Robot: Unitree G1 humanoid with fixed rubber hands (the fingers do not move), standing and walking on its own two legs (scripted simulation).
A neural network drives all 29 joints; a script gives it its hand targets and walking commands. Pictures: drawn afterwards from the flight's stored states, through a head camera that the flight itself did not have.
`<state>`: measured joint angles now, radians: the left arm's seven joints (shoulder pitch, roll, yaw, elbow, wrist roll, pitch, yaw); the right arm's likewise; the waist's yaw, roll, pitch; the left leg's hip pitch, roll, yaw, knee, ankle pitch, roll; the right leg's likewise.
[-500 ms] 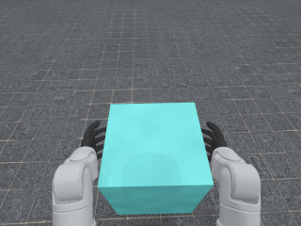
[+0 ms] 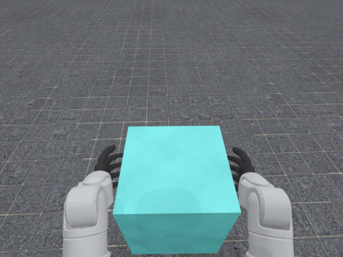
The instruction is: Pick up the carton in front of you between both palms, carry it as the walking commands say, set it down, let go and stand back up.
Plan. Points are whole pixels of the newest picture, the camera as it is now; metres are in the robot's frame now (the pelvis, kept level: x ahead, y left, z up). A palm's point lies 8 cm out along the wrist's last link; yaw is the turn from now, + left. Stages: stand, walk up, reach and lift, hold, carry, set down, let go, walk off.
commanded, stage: carry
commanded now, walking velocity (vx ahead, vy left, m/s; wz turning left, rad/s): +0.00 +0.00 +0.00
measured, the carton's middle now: (174, 192) +0.28 +0.00 +0.02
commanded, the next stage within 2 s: hold in 1.60 s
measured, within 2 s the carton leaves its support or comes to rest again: neither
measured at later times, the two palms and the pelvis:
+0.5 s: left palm (106, 191) +0.24 +0.14 +0.09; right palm (253, 192) +0.24 -0.16 +0.09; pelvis -0.02 -0.01 +0.00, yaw +0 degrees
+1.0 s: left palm (106, 211) +0.22 +0.14 +0.05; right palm (250, 211) +0.22 -0.16 +0.05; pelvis -0.06 -0.01 +0.00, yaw +0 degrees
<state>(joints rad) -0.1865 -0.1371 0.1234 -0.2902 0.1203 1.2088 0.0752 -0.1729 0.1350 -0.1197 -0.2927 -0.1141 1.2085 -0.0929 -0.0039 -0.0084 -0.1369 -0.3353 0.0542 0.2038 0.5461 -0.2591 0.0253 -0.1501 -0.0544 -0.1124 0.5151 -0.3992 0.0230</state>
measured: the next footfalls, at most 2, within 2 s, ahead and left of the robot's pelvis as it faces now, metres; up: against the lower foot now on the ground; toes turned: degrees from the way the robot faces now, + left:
none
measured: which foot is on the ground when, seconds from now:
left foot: down 0.00-1.00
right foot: down 0.00-1.00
